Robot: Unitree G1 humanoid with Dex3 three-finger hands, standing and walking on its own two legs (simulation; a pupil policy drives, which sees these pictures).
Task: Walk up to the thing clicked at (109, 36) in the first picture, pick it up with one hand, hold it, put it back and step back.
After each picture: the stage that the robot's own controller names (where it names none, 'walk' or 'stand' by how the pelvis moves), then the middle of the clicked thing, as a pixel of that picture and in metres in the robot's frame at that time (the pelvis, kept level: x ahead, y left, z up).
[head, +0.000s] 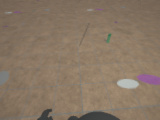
stand; (108, 38) +1.99 -0.40 -0.65
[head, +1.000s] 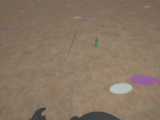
walk; (96, 43) +1.87 +0.03 -0.62
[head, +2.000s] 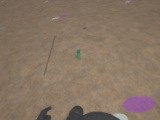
walk; (78, 55) +1.24 +0.35 -0.65
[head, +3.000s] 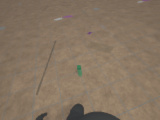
walk; (79, 70) +0.82 +0.27 -0.65
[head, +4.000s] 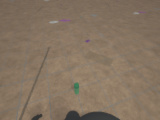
walk; (76, 88) +0.53 +0.18 -0.63
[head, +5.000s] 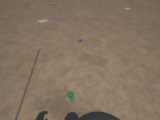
stand; (71, 97) +0.38 +0.21 -0.64
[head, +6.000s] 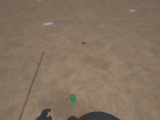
stand; (73, 99) +0.37 +0.19 -0.66
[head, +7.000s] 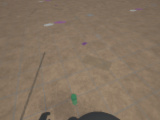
stand; (74, 99) +0.38 +0.19 -0.66
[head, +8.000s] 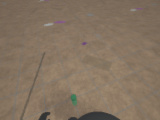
stand; (74, 100) +0.37 +0.20 -0.66
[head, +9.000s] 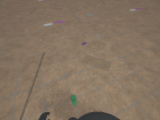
stand; (73, 100) +0.36 +0.20 -0.66
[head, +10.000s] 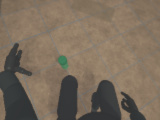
go down; (64, 63) +0.43 +0.23 -0.32
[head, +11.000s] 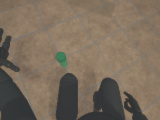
go down; (62, 60) +0.43 +0.25 -0.26
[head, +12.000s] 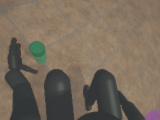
close in; (39, 55) +0.42 +0.29 -0.16
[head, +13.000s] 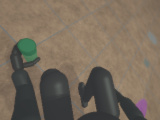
close; (30, 53) +0.42 +0.30 -0.15
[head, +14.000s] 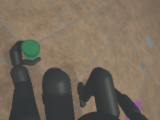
lift; (31, 53) +0.40 +0.30 -0.16
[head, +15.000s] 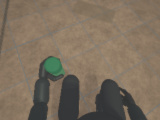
lift; (57, 69) +0.32 +0.24 -0.02
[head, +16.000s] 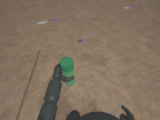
hold; (68, 73) +0.33 +0.16 +0.07
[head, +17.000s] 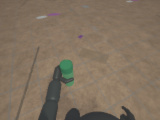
hold; (68, 74) +0.33 +0.17 +0.03
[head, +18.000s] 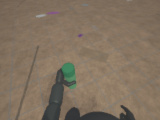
crouch; (70, 77) +0.32 +0.15 +0.01
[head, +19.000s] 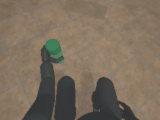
crouch; (57, 54) +0.45 +0.21 -0.05
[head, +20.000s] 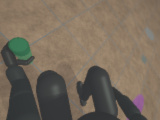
lower; (24, 54) +0.42 +0.30 -0.16
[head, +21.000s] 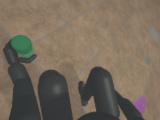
lower; (26, 52) +0.42 +0.31 -0.16
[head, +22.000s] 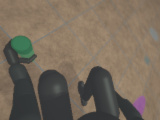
lower; (26, 52) +0.42 +0.31 -0.16
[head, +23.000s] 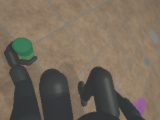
lower; (27, 54) +0.41 +0.31 -0.16
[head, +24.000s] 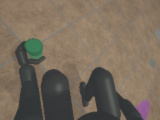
loosen; (35, 53) +0.41 +0.28 -0.15
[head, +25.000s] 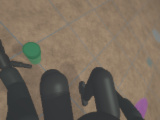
rise; (34, 55) +0.40 +0.28 -0.16
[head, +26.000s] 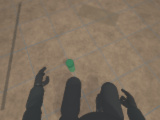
walk; (71, 66) +0.44 +0.21 -0.34
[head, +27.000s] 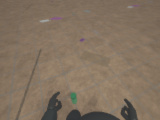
stand; (74, 98) +0.37 +0.17 -0.59
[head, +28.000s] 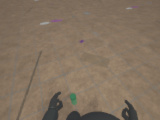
stand; (73, 99) +0.37 +0.19 -0.60
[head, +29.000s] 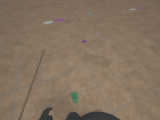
stand; (75, 98) +0.38 +0.17 -0.63
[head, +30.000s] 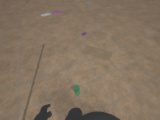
walk; (77, 90) +0.42 +0.16 -0.64
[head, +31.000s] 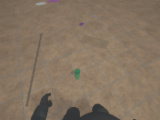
walk; (77, 74) +0.61 +0.15 -0.63
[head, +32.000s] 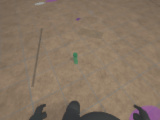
walk; (75, 58) +0.89 +0.28 -0.62
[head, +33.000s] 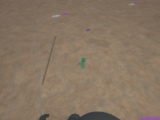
stand; (83, 63) +1.00 +0.17 -0.64
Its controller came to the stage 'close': yes
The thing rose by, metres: 0.67
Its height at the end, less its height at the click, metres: +0.00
